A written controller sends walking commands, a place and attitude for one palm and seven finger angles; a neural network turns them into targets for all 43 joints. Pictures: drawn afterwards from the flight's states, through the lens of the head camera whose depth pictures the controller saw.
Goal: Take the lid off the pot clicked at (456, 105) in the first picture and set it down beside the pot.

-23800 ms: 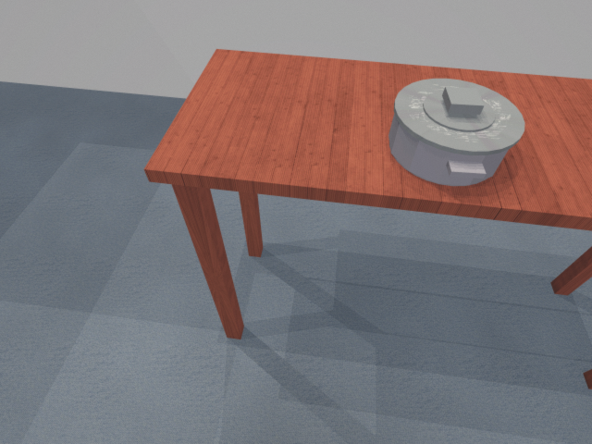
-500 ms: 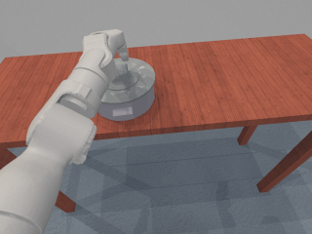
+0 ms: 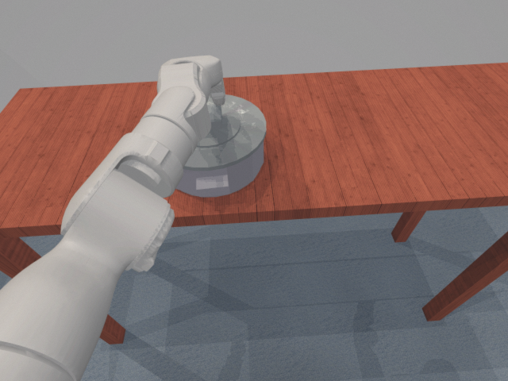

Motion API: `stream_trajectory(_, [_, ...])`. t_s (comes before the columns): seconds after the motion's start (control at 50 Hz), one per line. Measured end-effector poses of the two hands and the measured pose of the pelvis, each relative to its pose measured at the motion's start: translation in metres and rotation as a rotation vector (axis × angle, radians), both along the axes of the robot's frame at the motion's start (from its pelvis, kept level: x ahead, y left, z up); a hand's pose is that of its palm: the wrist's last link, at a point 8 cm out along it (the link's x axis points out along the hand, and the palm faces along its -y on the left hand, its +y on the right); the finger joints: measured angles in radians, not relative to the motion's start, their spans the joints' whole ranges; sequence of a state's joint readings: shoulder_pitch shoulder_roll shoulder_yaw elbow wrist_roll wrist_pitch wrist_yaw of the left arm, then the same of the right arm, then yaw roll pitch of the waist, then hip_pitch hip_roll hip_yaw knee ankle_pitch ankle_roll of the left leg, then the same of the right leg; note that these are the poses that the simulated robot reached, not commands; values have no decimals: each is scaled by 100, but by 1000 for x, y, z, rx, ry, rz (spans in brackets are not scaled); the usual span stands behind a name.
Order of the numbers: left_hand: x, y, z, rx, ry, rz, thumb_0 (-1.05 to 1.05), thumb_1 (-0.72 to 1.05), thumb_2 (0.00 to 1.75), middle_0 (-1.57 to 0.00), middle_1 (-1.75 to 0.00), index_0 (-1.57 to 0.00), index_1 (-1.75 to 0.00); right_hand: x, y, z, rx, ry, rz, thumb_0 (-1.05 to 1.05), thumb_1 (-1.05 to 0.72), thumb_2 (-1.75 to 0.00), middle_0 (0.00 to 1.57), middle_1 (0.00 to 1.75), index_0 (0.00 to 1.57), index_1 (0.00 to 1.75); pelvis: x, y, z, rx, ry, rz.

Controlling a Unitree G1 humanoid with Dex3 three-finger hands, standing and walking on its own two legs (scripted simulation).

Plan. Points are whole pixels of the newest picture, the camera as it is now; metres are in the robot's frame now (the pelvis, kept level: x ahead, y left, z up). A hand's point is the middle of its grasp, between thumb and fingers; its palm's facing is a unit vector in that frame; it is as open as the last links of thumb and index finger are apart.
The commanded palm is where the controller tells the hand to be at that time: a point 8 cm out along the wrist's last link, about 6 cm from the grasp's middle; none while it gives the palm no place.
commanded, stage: lower the open fingers around the knob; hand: left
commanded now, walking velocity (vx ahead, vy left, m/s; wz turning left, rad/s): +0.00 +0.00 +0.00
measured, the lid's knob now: (206, 117) +0.52 +0.07 +0.15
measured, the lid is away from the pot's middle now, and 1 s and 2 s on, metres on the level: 0.01 0.01 0.00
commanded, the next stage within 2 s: raise the hand to come down again in 1.54 s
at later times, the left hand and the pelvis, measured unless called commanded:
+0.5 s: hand (201, 113) +0.47 +0.07 +0.19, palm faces -0.33 -0.05 -0.94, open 10.5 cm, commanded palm +0.47 +0.06 +0.21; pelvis -0.01 -0.01 +0.00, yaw +0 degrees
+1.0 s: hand (201, 109) +0.48 +0.07 +0.19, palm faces -0.34 -0.06 -0.94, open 10.1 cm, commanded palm +0.48 +0.06 +0.21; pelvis -0.01 -0.01 +0.00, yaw +0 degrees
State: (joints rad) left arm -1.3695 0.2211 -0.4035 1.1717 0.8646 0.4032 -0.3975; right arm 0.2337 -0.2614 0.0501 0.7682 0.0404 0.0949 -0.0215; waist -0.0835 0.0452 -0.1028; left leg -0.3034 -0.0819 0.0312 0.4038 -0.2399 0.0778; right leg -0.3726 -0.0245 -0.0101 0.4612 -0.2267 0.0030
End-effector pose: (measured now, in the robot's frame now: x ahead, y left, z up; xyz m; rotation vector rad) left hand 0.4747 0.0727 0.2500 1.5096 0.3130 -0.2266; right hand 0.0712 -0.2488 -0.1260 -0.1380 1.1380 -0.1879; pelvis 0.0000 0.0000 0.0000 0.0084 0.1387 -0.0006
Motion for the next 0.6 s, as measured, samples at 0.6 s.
stream_trajectory(0.6, [-4, -6, -1, 23, 0, 36, 0, -24, 128, -81, -8, -77, -7, -50, -20, -4, -42, 88, -62, 1, -90, -90, 20, 30, 20, 30, -13, -8, -4, 1, 8, -3])
